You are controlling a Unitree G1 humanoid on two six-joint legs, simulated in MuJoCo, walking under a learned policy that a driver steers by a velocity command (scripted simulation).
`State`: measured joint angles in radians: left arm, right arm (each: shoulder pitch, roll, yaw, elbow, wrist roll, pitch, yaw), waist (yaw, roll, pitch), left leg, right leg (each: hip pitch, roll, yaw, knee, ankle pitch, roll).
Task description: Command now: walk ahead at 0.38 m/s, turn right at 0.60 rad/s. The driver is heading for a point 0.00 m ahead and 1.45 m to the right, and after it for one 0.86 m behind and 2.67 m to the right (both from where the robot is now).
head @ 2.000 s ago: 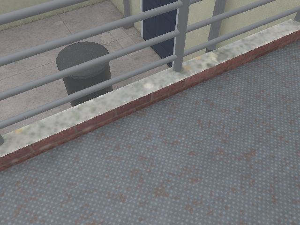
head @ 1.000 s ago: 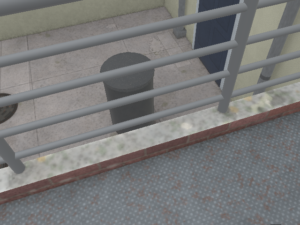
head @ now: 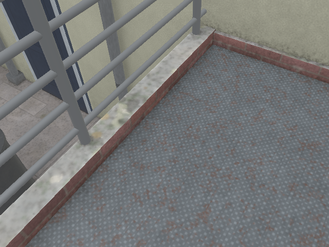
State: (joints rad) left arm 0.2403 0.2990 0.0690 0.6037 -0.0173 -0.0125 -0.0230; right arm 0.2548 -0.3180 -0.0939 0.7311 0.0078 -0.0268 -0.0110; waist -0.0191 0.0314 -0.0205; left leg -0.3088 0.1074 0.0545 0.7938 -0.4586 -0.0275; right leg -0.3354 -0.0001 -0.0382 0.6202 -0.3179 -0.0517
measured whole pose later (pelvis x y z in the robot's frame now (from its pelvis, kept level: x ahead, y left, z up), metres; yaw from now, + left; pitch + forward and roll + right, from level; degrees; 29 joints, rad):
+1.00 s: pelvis +0.47 -0.18 -0.01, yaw -36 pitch +2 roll +1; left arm 0.16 0.31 0.06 0.58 -0.02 -0.04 -0.04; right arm 0.25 -0.32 -0.05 0.78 0.02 -0.08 0.00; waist -0.03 0.00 0.09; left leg -0.28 0.05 0.01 1.17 -0.47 -0.01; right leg -0.48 0.05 -0.01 0.63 -0.19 -0.08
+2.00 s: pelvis +0.84 -0.56 +0.01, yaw -59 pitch +2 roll +0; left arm 0.08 0.27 0.03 0.64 0.02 -0.07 -0.02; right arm 0.31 -0.32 0.00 0.83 -0.01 -0.09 -0.01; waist -0.05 0.00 0.06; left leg -0.34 0.06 -0.02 1.12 -0.49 -0.02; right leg -0.41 0.07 0.00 0.46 -0.08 -0.05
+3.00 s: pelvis +0.71 -0.82 +0.01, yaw -89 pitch +0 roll -2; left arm 0.35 0.31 0.06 0.80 0.04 0.03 -0.05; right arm 0.14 -0.30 -0.03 0.81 0.00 0.01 -0.06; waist 0.06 0.02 0.07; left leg -0.46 0.03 0.03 0.79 -0.39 0.02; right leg -0.16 0.19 0.13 0.39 -0.21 -0.10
